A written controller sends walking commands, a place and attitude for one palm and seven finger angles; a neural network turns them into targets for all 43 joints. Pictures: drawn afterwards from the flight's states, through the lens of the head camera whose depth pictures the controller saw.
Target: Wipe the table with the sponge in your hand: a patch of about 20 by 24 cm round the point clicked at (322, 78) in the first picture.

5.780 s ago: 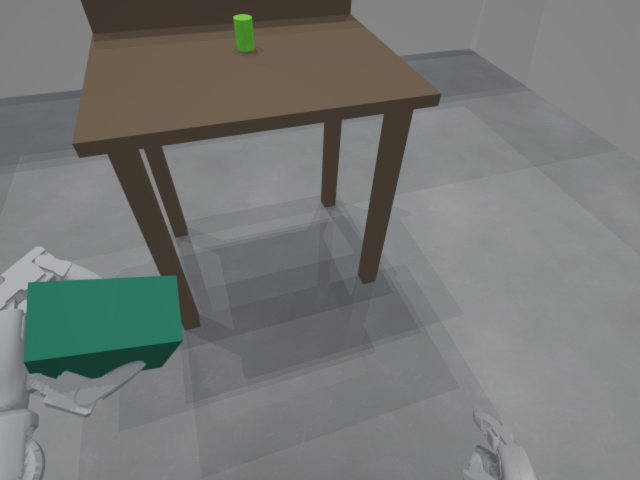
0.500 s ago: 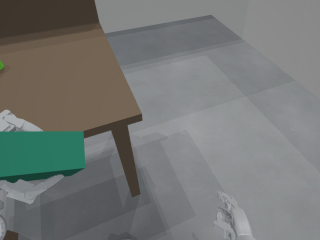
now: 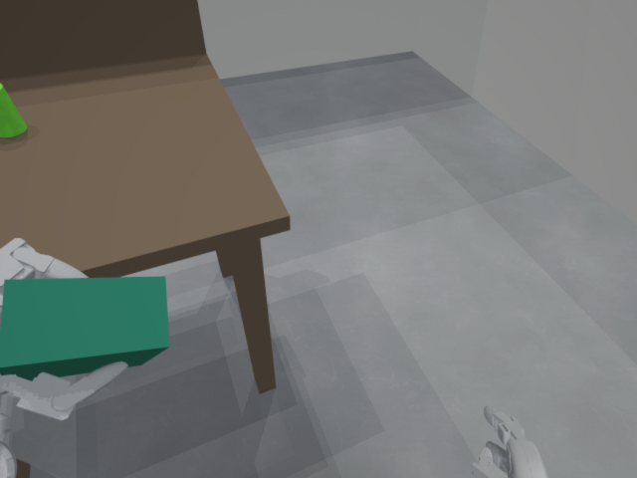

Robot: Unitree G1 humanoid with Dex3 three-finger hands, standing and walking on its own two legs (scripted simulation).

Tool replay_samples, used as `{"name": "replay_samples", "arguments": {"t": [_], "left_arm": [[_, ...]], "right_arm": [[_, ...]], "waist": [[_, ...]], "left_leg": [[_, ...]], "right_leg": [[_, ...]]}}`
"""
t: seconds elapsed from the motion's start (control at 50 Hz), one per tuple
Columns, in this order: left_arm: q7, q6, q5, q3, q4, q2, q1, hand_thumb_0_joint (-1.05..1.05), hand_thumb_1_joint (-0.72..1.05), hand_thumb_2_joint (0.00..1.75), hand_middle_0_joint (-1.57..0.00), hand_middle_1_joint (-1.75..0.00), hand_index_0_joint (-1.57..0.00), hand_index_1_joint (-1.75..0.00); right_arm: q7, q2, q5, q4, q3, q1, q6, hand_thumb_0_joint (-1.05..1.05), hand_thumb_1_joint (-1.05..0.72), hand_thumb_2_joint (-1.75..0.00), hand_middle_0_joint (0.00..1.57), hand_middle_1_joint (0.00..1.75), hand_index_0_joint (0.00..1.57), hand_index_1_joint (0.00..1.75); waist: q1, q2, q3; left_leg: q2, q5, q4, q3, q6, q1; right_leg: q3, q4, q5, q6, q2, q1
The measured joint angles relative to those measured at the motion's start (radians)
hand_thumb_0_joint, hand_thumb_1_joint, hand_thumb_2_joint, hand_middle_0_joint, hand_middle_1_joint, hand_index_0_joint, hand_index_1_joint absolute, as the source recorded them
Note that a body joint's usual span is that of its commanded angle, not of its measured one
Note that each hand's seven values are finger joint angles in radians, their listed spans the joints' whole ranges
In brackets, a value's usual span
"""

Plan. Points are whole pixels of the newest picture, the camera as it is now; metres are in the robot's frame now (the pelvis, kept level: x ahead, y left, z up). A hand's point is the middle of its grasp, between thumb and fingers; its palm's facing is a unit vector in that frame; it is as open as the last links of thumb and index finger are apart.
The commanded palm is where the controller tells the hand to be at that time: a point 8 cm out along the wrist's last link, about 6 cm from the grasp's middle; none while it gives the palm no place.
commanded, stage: come to a stop and stand still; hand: left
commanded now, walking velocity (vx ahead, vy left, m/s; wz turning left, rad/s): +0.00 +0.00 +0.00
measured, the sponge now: (108, 328) +0.22 +0.22 +0.15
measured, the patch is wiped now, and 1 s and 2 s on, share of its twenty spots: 0.00 0.00 0.00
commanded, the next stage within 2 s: look again from close up in 0.64 s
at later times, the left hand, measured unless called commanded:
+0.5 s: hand (44, 385) +0.16 +0.24 +0.16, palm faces +0.39 -0.84 -0.38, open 10.3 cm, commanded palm +0.10 +0.28 +0.18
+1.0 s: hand (49, 358) +0.18 +0.25 +0.15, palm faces +0.32 -0.89 -0.33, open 10.3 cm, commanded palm +0.12 +0.29 +0.18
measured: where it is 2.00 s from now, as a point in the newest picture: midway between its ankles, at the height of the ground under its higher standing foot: outside the picture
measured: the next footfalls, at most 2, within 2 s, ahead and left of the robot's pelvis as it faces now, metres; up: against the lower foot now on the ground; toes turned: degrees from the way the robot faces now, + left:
right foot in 1.84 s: +0.16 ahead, -0.06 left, +0.00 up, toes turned -9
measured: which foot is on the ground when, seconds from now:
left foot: down 0.00-1.00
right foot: down 0.00-1.00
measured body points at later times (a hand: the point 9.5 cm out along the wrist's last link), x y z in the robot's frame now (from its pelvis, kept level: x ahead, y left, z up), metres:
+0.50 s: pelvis -0.06 +0.00 +0.00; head -0.05 +0.01 +0.45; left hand +0.13 +0.28 +0.18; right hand +0.09 -0.25 -0.09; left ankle +0.01 +0.11 -0.73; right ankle -0.03 -0.11 -0.73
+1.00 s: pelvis -0.05 +0.02 +0.00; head -0.03 +0.04 +0.45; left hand +0.16 +0.30 +0.17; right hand +0.12 -0.21 -0.07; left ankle -0.01 +0.10 -0.73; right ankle -0.03 -0.11 -0.73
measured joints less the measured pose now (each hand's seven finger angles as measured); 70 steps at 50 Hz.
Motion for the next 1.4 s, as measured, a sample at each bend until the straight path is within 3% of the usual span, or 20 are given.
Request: {"name": "replay_samples", "arguments": {"t": [0.08, 0.16, 0.26, 0.48, 0.6, 0.74, 0.78, 0.8, 0.84, 0.9, 1.0, 1.06, 1.18, 1.26, 1.4], "left_arm": [[-0.002, 0.010, 0.015, -0.022, 0.037, -0.018, -0.053, -0.01, -0.51, 1.00, -0.70, -1.36, -0.72, -1.35], [-0.001, 0.011, 0.015, -0.035, 0.037, -0.042, -0.090, -0.01, -0.51, 1.00, -0.70, -1.36, -0.72, -1.35], [-0.015, 0.015, 0.000, -0.050, 0.043, -0.060, -0.083, -0.01, -0.51, 1.00, -0.70, -1.36, -0.72, -1.35], [-0.013, 0.034, 0.002, -0.038, 0.068, -0.043, -0.055, -0.01, -0.51, 1.00, -0.70, -1.36, -0.72, -1.35], [-0.002, 0.011, 0.010, -0.024, 0.047, -0.036, -0.062, -0.01, -0.51, 1.00, -0.70, -1.36, -0.72, -1.35], [-0.007, 0.011, 0.004, -0.047, 0.032, -0.047, -0.020, -0.01, -0.51, 1.00, -0.70, -1.36, -0.72, -1.35], [-0.060, -0.007, 0.041, -0.020, 0.098, 0.036, -0.149, -0.01, -0.51, 1.00, -0.70, -1.36, -0.72, -1.35], [-0.070, -0.028, 0.033, 0.006, 0.147, 0.071, -0.209, -0.01, -0.51, 1.00, -0.70, -1.36, -0.72, -1.35], [-0.068, -0.044, 0.005, 0.057, 0.215, 0.093, -0.271, -0.01, -0.51, 1.00, -0.70, -1.36, -0.72, -1.35], [-0.056, -0.042, -0.026, 0.072, 0.234, 0.048, -0.272, -0.01, -0.51, 1.00, -0.70, -1.36, -0.72, -1.35], [-0.075, -0.052, -0.013, -0.040, 0.119, -0.040, -0.123, -0.01, -0.51, 1.00, -0.70, -1.36, -0.72, -1.35], [-0.089, -0.060, 0.002, -0.063, 0.080, -0.023, -0.090, -0.01, -0.51, 1.00, -0.70, -1.36, -0.72, -1.35], [-0.068, -0.066, -0.012, 0.027, 0.071, 0.024, -0.145, -0.01, -0.51, 1.00, -0.70, -1.36, -0.72, -1.35], [-0.053, -0.061, -0.020, 0.032, 0.055, -0.010, -0.160, -0.01, -0.51, 1.00, -0.70, -1.36, -0.72, -1.35], [-0.066, -0.035, -0.009, -0.029, 0.078, -0.045, -0.115, -0.01, -0.51, 1.00, -0.70, -1.36, -0.72, -1.35]], "right_arm": [[0.012, 0.047, -0.008, 0.002, 0.039, -0.003, -0.032, 0.01, -0.91, -0.90, 0.20, 0.30, 0.20, 0.30], [0.027, 0.072, -0.007, 0.008, 0.072, -0.025, -0.052, 0.01, -0.90, -0.90, 0.20, 0.30, 0.20, 0.30], [0.035, 0.061, -0.005, 0.019, 0.079, -0.034, -0.035, 0.01, -0.90, -0.90, 0.20, 0.30, 0.20, 0.30], [-0.007, -0.010, -0.003, 0.034, 0.034, 0.031, -0.006, 0.01, -0.90, -0.90, 0.20, 0.30, 0.20, 0.30], [-0.001, -0.010, 0.000, 0.024, 0.027, 0.036, -0.037, 0.01, -0.90, -0.90, 0.20, 0.30, 0.20, 0.30], [0.008, 0.005, -0.002, 0.037, 0.036, 0.025, -0.040, 0.01, -0.90, -0.90, 0.20, 0.30, 0.20, 0.30], [0.002, 0.017, -0.015, 0.050, 0.021, 0.037, -0.066, 0.01, -0.90, -0.90, 0.20, 0.30, 0.20, 0.30], [0.005, 0.020, -0.010, 0.061, 0.026, 0.030, -0.071, 0.01, -0.90, -0.90, 0.20, 0.30, 0.20, 0.30], [0.019, 0.019, 0.000, 0.061, 0.035, 0.015, -0.082, 0.01, -0.90, -0.90, 0.20, 0.30, 0.20, 0.30], [0.042, 0.018, 0.008, 0.047, 0.034, 0.004, -0.105, 0.01, -0.90, -0.90, 0.20, 0.30, 0.20, 0.30], [0.058, 0.016, 0.010, 0.009, 0.038, 0.016, -0.126, 0.01, -0.90, -0.90, 0.20, 0.30, 0.20, 0.30], [0.056, 0.030, 0.003, 0.000, 0.047, 0.014, -0.127, 0.01, -0.90, -0.90, 0.20, 0.30, 0.20, 0.30], [0.056, 0.043, -0.010, 0.002, 0.062, -0.005, -0.129, 0.01, -0.90, -0.90, 0.20, 0.30, 0.20, 0.30], [0.065, 0.032, -0.015, 0.004, 0.060, -0.019, -0.124, 0.01, -0.90, -0.90, 0.20, 0.30, 0.20, 0.30], [0.056, 0.019, -0.008, -0.013, 0.050, -0.020, -0.081, 0.01, -0.90, -0.90, 0.20, 0.30, 0.20, 0.30]], "waist": [[0.018, 0.009, -0.009], [0.029, 0.029, 0.001], [0.017, 0.079, 0.005], [-0.006, 0.046, -0.003], [-0.014, 0.042, 0.025], [-0.009, 0.066, 0.005], [0.039, 0.058, 0.014], [0.053, 0.048, 0.017], [0.055, 0.044, 0.020], [0.034, 0.022, 0.028], [0.015, -0.007, 0.008], [0.017, -0.030, 0.016], [0.038, -0.032, 0.025], [0.041, -0.010, 0.002], [0.017, 0.023, -0.046]], "left_leg": [[0.005, 0.018, 0.005, -0.012, 0.002, -0.019], [0.014, 0.026, 0.033, -0.016, -0.005, -0.052], [0.038, 0.030, 0.051, -0.039, -0.024, -0.081], [0.023, 0.078, 0.006, -0.039, -0.002, -0.071], [0.020, 0.096, 0.001, -0.045, -0.005, -0.084], [0.036, 0.075, 0.032, -0.047, -0.016, -0.098], [0.027, 0.045, 0.088, -0.076, -0.017, -0.120], [0.017, 0.038, 0.098, -0.090, -0.017, -0.120], [0.005, 0.028, 0.059, -0.103, -0.014, -0.087], [-0.021, 0.049, 0.013, -0.085, 0.009, -0.053], [-0.055, 0.062, -0.042, -0.063, 0.037, -0.023], [-0.065, 0.054, -0.041, -0.072, 0.041, -0.022], [-0.057, 0.034, -0.028, -0.094, 0.037, -0.025], [-0.056, 0.000, 0.003, -0.094, 0.043, -0.029], [-0.063, -0.080, 0.077, -0.087, 0.052, -0.028]], "right_leg": [[0.012, 0.061, -0.065, 0.013, 0.012, 0.001], [0.011, -0.047, 0.039, 0.004, 0.020, 0.053], [-0.005, -0.081, 0.088, -0.032, 0.050, 0.049], [0.015, -0.088, 0.087, -0.014, 0.048, 0.037], [0.011, -0.095, 0.134, -0.022, 0.048, 0.026], [0.012, -0.089, 0.120, -0.034, 0.063, 0.022], [0.009, -0.088, 0.122, -0.036, 0.068, 0.018], [0.013, -0.087, 0.125, -0.038, 0.069, 0.013], [0.022, -0.096, 0.132, -0.039, 0.080, 0.013], [0.043, -0.110, 0.136, -0.023, 0.057, 0.031], [0.075, -0.117, 0.115, -0.003, 0.030, 0.037], [0.074, -0.121, 0.122, 0.004, 0.024, 0.044], [0.052, -0.161, 0.117, 0.007, 0.033, 0.071], [0.052, -0.150, 0.096, 0.009, 0.034, 0.076], [0.059, -0.065, 0.011, 0.013, 0.027, 0.070]]}}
